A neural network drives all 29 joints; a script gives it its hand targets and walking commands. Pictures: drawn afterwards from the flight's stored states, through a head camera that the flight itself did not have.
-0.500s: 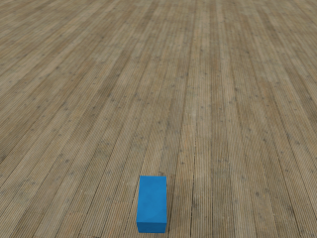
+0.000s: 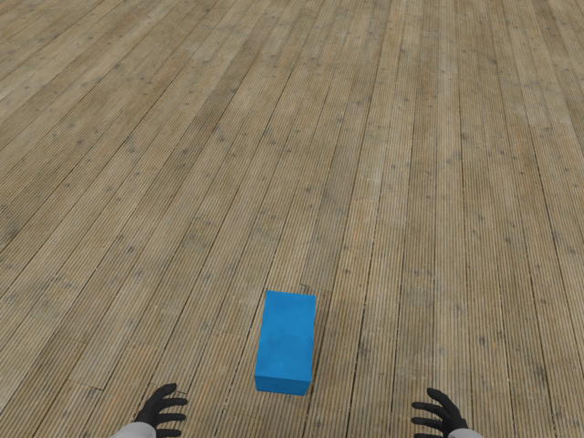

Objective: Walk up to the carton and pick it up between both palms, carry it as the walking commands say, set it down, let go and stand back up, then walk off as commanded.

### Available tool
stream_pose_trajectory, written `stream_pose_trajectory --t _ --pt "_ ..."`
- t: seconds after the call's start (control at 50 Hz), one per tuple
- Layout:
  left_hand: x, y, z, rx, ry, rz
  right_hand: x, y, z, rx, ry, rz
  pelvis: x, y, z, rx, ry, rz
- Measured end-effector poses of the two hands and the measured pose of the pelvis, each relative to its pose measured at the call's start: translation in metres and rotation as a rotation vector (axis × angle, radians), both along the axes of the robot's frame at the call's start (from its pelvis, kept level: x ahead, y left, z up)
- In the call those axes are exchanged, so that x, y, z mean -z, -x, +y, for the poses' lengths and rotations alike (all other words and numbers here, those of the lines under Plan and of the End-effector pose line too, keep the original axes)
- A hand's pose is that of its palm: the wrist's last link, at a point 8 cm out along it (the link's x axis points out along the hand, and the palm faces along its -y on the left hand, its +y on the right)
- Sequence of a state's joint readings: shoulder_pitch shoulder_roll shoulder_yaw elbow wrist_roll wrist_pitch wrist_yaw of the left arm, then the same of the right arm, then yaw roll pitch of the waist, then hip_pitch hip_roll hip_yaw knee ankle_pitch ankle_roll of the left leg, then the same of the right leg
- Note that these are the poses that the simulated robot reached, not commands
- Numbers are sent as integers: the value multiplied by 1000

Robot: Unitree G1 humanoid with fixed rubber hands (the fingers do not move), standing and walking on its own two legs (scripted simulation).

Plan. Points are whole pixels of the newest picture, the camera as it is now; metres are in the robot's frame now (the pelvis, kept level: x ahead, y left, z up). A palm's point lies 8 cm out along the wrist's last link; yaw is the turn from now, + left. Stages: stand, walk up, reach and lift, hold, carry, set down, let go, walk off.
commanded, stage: reach and lift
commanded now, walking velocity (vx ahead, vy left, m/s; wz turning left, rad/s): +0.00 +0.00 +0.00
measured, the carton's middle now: (285, 344) +0.45 +0.00 -0.64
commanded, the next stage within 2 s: none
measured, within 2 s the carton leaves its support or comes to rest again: neither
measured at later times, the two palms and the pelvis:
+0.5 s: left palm (171, 376) +0.25 +0.19 -0.15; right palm (421, 398) +0.22 -0.21 -0.15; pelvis -0.04 +0.00 -0.06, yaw +0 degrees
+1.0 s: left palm (209, 297) +0.40 +0.16 -0.18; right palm (388, 313) +0.37 -0.18 -0.18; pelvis -0.06 +0.00 -0.08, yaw -1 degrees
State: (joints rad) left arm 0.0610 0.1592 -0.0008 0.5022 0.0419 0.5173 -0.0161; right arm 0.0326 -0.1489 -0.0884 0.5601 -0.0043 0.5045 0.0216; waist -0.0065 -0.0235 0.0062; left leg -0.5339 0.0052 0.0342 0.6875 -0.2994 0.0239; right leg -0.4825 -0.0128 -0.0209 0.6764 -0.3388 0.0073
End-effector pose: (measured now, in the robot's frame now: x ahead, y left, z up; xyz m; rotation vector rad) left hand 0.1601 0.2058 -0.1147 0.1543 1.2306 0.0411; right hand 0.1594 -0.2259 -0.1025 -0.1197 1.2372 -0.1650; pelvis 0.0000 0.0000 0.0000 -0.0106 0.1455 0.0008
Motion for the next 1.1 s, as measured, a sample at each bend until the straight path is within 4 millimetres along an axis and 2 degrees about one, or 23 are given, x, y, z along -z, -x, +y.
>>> stream_pose_trajectory --t 0.08,0.18,0.28,0.4,0.54,0.7,0.86,1.1 --pt "7 -2 -5 -2 3 -39 9 -1 4 -6 1 -28 6 -4 1 -3 4 54" --pt "19 -20 -13 6 7 -119 25 -8 -1 -3 6 -92 21 -1 2 2 6 130" --pt "30 -41 -18 14 16 -186 37 -18 -1 11 -1 -155 35 8 2 9 9 183" --pt "37 -61 -16 16 18 -230 44 -36 11 14 -13 -209 48 26 0 10 8 195" --pt "38 -99 -11 6 16 -266 47 -77 22 10 -15 -264 58 51 0 0 11 185" --pt "46 -149 -25 -9 29 -316 54 -126 33 17 -7 -323 67 67 1 2 14 241" --pt "60 -193 -41 -32 33 -412 68 -169 40 31 -2 -411 75 67 2 11 10 360" --pt "74 -267 -47 -51 40 -560 83 -247 45 39 -16 -563 83 55 0 15 10 540"
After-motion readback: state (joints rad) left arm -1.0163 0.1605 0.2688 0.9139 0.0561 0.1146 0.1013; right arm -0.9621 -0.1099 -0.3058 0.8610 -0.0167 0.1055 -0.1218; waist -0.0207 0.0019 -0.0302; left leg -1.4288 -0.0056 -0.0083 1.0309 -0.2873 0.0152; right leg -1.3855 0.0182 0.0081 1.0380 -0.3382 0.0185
